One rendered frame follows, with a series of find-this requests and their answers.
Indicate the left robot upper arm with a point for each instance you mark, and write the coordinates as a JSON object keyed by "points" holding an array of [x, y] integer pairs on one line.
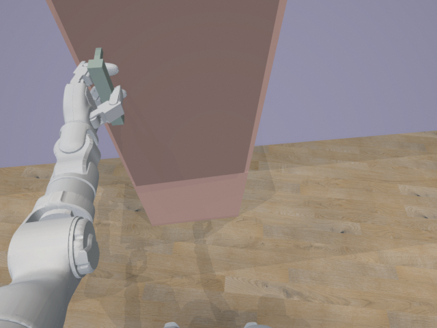
{"points": [[48, 260]]}

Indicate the robot left forearm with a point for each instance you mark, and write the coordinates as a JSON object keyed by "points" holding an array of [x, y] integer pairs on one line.
{"points": [[72, 188]]}

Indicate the cupboard door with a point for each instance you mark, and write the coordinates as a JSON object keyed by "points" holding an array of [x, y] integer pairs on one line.
{"points": [[193, 73]]}

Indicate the handle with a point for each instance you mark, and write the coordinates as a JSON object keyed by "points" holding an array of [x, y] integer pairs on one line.
{"points": [[102, 81]]}

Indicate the robot left hand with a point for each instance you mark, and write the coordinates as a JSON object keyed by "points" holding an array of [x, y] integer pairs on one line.
{"points": [[82, 105]]}

